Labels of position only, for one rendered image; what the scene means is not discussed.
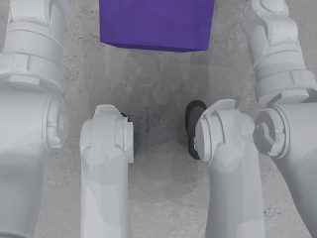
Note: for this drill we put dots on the left robot shin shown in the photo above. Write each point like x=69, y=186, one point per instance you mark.
x=86, y=129

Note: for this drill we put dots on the carton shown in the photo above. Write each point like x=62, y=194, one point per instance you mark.
x=179, y=26

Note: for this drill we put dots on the right robot thigh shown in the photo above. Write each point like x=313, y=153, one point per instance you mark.
x=236, y=206

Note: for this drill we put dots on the right robot upper arm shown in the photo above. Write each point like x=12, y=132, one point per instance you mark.
x=288, y=134

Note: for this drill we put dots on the right robot forearm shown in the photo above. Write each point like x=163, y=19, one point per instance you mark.
x=276, y=56

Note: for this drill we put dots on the left robot forearm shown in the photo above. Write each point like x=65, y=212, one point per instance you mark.
x=34, y=37

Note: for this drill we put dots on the left robot upper arm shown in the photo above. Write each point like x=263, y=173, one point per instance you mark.
x=32, y=124

